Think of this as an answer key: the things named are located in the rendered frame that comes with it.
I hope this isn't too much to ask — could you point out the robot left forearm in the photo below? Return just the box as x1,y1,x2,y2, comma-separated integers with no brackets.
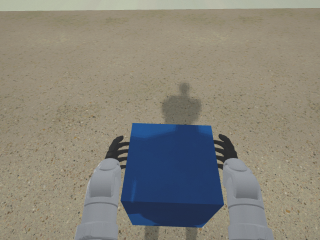
74,158,122,240

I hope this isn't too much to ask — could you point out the robot right hand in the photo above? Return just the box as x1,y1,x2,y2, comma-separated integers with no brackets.
213,134,238,170

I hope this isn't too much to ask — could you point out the carton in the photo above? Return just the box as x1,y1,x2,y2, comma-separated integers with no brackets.
120,123,224,228

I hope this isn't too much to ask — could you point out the robot right forearm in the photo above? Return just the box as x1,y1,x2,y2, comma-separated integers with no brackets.
222,158,274,240

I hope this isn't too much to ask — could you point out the robot left hand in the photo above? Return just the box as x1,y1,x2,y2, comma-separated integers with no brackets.
105,135,130,169

